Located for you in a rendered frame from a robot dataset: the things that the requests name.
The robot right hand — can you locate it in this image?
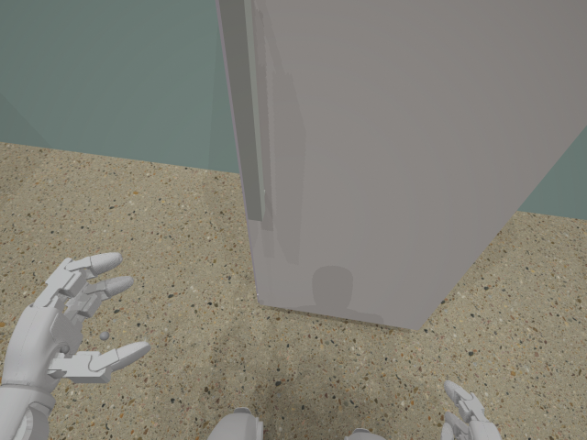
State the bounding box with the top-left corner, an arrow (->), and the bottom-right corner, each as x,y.
440,380 -> 502,440

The robot left hand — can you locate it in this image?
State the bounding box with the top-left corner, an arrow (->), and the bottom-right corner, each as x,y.
1,252 -> 151,393

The handle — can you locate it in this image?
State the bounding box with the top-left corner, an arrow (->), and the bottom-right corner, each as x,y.
219,0 -> 265,222

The fridge door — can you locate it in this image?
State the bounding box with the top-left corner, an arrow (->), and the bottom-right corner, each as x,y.
249,0 -> 587,330

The robot left forearm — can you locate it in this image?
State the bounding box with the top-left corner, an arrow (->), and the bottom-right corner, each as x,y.
0,384 -> 56,440

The robot left thigh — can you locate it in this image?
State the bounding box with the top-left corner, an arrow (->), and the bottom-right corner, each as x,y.
207,412 -> 263,440

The left robot shin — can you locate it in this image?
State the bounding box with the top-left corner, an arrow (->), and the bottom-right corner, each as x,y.
233,407 -> 252,415

